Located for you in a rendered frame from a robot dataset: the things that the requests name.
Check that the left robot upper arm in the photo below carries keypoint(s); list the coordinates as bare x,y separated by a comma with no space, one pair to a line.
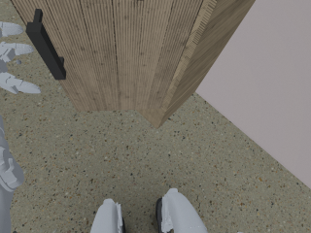
11,176

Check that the left robot forearm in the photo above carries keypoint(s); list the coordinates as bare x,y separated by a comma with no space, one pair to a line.
3,143

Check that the robot left hand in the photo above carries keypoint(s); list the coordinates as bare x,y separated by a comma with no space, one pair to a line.
7,53

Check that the left robot thigh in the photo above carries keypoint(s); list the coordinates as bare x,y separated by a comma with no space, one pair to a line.
108,219

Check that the handle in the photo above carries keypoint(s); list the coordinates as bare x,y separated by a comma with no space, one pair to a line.
40,39

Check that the cupboard door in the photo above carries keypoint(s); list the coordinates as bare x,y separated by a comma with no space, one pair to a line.
118,54

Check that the right robot thigh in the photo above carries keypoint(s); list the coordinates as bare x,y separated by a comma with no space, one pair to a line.
184,217

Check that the robot thigh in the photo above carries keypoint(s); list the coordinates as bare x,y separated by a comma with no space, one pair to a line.
184,217
108,219

